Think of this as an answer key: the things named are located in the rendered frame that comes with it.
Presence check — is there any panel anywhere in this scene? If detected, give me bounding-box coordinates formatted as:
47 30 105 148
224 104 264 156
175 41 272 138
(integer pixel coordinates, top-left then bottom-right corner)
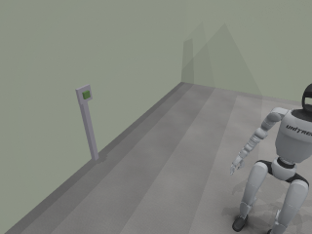
75 84 99 161

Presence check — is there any button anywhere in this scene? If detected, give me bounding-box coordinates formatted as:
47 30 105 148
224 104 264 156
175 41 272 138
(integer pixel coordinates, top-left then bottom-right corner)
82 90 91 99

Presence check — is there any right robot hand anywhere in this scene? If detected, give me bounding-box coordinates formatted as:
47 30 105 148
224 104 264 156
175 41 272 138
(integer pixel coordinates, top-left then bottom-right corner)
229 155 245 176

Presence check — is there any right robot forearm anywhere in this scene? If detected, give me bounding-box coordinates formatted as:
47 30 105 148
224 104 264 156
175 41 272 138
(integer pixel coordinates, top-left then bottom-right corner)
238 128 260 159

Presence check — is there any robot right foot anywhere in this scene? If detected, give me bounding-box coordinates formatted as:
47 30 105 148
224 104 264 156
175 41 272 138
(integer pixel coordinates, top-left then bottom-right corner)
232 215 249 232

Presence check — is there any right robot upper arm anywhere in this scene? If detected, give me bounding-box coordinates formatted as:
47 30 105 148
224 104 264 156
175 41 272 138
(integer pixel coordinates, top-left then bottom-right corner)
255 107 289 139

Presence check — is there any right robot shin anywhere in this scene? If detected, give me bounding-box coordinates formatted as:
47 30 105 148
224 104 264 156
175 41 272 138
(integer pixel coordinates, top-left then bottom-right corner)
240 199 252 220

